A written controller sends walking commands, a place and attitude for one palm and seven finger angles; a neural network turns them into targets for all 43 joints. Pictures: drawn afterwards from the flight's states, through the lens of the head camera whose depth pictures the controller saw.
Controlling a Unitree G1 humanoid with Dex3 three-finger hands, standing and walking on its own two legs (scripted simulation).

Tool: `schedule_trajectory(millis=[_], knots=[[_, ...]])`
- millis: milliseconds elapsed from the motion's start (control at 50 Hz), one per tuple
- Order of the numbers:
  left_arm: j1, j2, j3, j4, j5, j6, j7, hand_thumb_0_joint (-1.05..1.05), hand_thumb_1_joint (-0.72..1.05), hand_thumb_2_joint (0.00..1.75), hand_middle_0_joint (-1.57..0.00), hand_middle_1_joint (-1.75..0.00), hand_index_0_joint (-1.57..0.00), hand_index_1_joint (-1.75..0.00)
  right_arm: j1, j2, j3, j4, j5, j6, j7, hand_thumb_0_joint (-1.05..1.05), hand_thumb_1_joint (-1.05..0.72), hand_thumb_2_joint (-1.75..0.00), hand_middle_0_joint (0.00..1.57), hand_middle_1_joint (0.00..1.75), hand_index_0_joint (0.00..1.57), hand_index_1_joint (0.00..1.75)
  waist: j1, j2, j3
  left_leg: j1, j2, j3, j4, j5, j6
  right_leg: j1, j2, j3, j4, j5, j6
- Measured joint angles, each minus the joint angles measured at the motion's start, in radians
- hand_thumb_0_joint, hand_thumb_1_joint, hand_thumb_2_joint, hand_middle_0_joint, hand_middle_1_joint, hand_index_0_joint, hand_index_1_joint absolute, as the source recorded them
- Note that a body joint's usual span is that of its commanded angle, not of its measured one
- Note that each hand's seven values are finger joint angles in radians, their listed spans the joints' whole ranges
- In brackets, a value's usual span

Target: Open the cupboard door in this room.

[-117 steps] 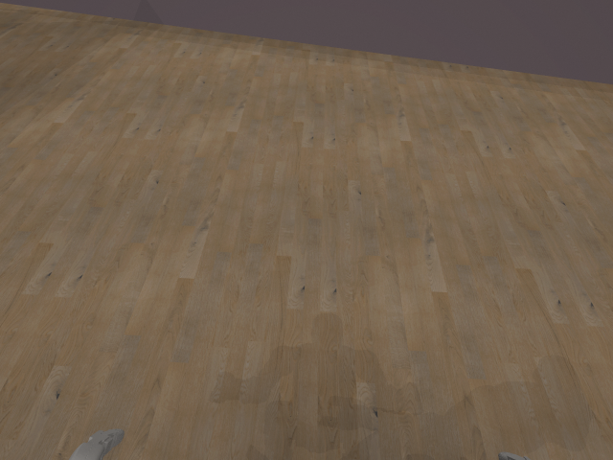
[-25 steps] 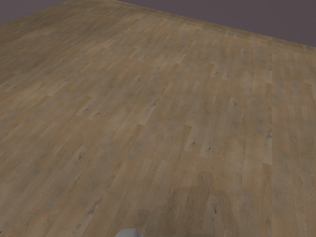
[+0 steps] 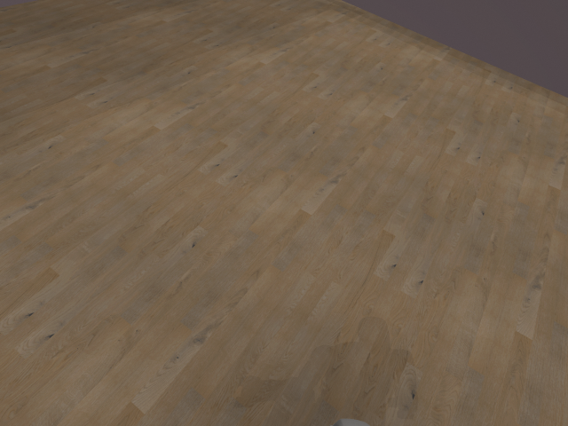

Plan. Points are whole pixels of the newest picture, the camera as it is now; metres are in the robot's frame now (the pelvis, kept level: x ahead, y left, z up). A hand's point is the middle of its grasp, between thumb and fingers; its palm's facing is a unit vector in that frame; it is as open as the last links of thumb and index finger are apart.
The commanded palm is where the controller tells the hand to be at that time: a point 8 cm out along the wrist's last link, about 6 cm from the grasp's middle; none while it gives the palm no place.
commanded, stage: turn or walk to find it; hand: left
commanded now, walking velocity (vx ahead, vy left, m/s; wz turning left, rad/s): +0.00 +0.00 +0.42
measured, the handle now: out of the picture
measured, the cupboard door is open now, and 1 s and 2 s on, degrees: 0 0 0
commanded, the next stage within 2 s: none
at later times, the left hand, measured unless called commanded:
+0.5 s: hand out of the picture +0.00 +0.15 -0.15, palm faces +0.25 -0.93 -0.27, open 7.4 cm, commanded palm none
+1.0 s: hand out of the picture -0.11 +0.23 -0.18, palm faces +0.46 -0.85 -0.24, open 7.4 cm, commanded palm none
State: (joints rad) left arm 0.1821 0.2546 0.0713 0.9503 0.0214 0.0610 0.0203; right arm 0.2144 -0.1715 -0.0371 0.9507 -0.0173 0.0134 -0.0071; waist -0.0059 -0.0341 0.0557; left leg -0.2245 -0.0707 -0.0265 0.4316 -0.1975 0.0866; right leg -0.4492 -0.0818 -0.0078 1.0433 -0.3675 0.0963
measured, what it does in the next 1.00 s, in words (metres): steps on the spot, turning left: right foot, then left foot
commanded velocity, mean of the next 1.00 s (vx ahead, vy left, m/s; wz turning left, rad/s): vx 0.00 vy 0.00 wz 0.42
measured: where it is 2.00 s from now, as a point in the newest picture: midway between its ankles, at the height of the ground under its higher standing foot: outside the picture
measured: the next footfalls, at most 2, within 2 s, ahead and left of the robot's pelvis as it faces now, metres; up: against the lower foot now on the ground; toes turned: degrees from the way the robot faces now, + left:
right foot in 0.28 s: +0.01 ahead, -0.15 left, +0.00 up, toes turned +6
left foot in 0.74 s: -0.07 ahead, +0.10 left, +0.00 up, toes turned +24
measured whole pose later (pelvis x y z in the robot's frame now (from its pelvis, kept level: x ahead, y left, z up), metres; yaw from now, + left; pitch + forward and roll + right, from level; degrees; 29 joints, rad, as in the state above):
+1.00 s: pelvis -0.07 +0.01 +0.00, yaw +25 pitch -1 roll -1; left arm 0.21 0.26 0.07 0.96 0.02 0.06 0.02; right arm 0.16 -0.18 -0.04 0.94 -0.02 0.01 -0.01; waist 0.01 -0.03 0.07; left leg -0.21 -0.03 0.00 0.46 -0.23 0.06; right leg -0.44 -0.09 -0.03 1.04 -0.41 0.09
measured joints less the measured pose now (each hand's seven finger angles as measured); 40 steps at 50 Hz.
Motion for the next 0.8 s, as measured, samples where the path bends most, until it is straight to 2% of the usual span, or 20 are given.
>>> schedule_trajectory(millis=[180,220,280,320,360,420,480,580,660,700,720,740,760,800], knots=[[-0.052,-0.041,-0.009,-0.035,-0.006,-0.004,0.006,0.01,0.91,0.90,-0.20,-0.30,-0.19,-0.29,0.051,-0.021,-0.019,0.017,-0.011,0.021,0.002,0.00,-0.91,-0.89,0.20,0.30,0.21,0.30,-0.043,0.040,-0.007,-0.047,-0.035,-0.070,0.005,0.037,-0.016,0.090,0.048,0.010,-0.227,-0.059,-0.027],[-0.052,-0.052,-0.013,-0.044,-0.009,-0.011,0.007,0.01,0.91,0.90,-0.20,-0.30,-0.19,-0.29,0.058,-0.030,-0.025,0.021,-0.012,0.027,0.003,0.00,-0.91,-0.89,0.20,0.30,0.21,0.30,-0.046,0.053,-0.010,-0.065,-0.039,-0.085,0.016,0.041,-0.026,0.131,0.063,0.010,-0.319,-0.042,-0.037],[-0.035,-0.061,-0.020,-0.058,-0.009,-0.030,0.009,0.01,0.91,0.90,-0.20,-0.30,-0.20,-0.30,0.070,-0.043,-0.035,0.025,-0.004,0.034,0.009,0.00,-0.91,-0.89,0.20,0.30,0.21,0.30,-0.038,0.062,-0.021,-0.107,-0.052,-0.101,0.069,0.028,-0.049,0.222,0.070,0.001,-0.529,0.056,-0.061],[-0.023,-0.074,-0.028,-0.055,-0.002,-0.035,0.012,0.01,0.91,0.90,-0.20,-0.30,-0.20,-0.30,0.065,-0.053,-0.045,0.031,-0.003,0.043,0.009,0.00,-0.91,-0.89,0.20,0.30,0.20,0.30,-0.035,0.081,-0.013,-0.164,-0.044,-0.093,0.220,-0.128,-0.076,0.225,0.079,-0.019,-0.527,0.070,-0.100],[-0.002,-0.079,-0.033,-0.053,-0.002,-0.034,0.013,0.01,0.91,0.90,-0.20,-0.30,-0.20,-0.30,0.068,-0.059,-0.052,0.032,-0.007,0.053,0.014,0.00,-0.91,-0.89,0.20,0.30,0.20,0.30,-0.036,0.078,-0.017,-0.230,-0.038,-0.062,0.424,-0.199,-0.094,0.242,0.066,-0.043,-0.542,0.077,-0.120],[0.024,-0.082,-0.034,-0.042,-0.003,-0.035,0.014,0.01,0.91,0.90,-0.20,-0.30,-0.20,-0.30,0.069,-0.070,-0.059,0.034,-0.009,0.058,0.023,0.00,-0.91,-0.89,0.20,0.30,0.20,0.30,-0.034,0.071,-0.017,-0.284,0.006,-0.029,0.637,-0.168,-0.116,0.269,0.052,-0.073,-0.575,0.092,-0.125],[0.041,-0.086,-0.037,-0.032,-0.003,-0.043,0.013,0.01,0.91,0.90,-0.20,-0.30,-0.20,-0.30,0.068,-0.080,-0.061,0.039,-0.008,0.060,0.024,0.00,-0.91,-0.90,0.20,0.30,0.20,0.30,-0.033,0.069,-0.014,-0.287,0.053,-0.021,0.711,-0.142,-0.138,0.280,0.040,-0.108,-0.579,0.091,-0.124],[0.067,-0.088,-0.038,-0.020,0.006,-0.052,0.009,0.01,0.91,0.90,-0.20,-0.30,-0.20,-0.30,0.039,-0.083,-0.056,0.053,-0.007,0.072,0.022,0.00,-0.91,-0.90,0.19,0.30,0.20,0.30,-0.010,0.051,-0.001,-0.224,0.098,-0.005,0.619,-0.194,-0.156,0.272,0.008,-0.152,-0.555,0.077,-0.114],[0.083,-0.073,-0.032,-0.006,0.013,-0.050,0.005,0.01,0.91,0.90,-0.20,-0.30,-0.20,-0.30,-0.009,-0.073,-0.043,0.045,0.001,0.064,0.021,0.00,-0.91,-0.90,0.19,0.30,0.20,0.30,0.014,0.023,0.019,-0.139,0.105,0.037,0.422,-0.245,-0.150,0.248,-0.027,-0.176,-0.514,0.060,-0.092],[0.090,-0.059,-0.026,0.004,0.013,-0.046,0.004,0.01,0.91,0.90,-0.20,-0.30,-0.20,-0.30,-0.032,-0.067,-0.036,0.033,0.005,0.053,0.020,0.00,-0.91,-0.90,0.19,0.30,0.20,0.30,0.022,0.010,0.026,-0.088,0.098,0.060,0.299,-0.212,-0.142,0.231,-0.046,-0.190,-0.479,0.045,-0.075],[0.095,-0.051,-0.022,0.008,0.010,-0.043,0.004,0.01,0.91,0.90,-0.21,-0.30,-0.20,-0.30,-0.040,-0.066,-0.032,0.024,0.006,0.044,0.021,0.00,-0.91,-0.90,0.19,0.30,0.20,0.30,0.023,0.006,0.026,-0.054,0.095,0.071,0.214,-0.154,-0.137,0.220,-0.055,-0.198,-0.453,0.032,-0.065],[0.101,-0.041,-0.018,0.012,0.006,-0.038,0.003,0.01,0.91,0.90,-0.21,-0.30,-0.20,-0.30,-0.048,-0.063,-0.030,0.017,0.005,0.033,0.021,0.00,-0.91,-0.90,0.19,0.30,0.20,0.30,0.024,-0.002,0.024,-0.033,0.088,0.079,0.157,-0.114,-0.104,0.201,-0.068,-0.202,-0.413,0.015,-0.054],[0.099,-0.026,-0.013,0.019,0.002,-0.029,0.003,0.01,0.91,0.90,-0.20,-0.30,-0.20,-0.30,-0.060,-0.051,-0.028,0.014,0.004,0.023,0.021,0.00,-0.91,-0.90,0.19,0.30,0.20,0.30,0.029,-0.024,0.029,-0.039,0.073,0.084,0.166,-0.118,-0.077,0.172,-0.077,-0.176,-0.345,-0.048,-0.044],[0.096,-0.004,-0.006,0.030,0.002,-0.006,0.009,0.01,0.91,0.90,-0.20,-0.30,-0.20,-0.30,-0.076,-0.033,-0.018,0.003,0.002,0.011,0.020,0.00,-0.91,-0.90,0.19,0.30,0.20,0.30,0.040,-0.041,0.031,-0.039,0.066,0.088,0.177,-0.135,-0.051,0.108,-0.055,-0.115,-0.181,-0.153,-0.037]])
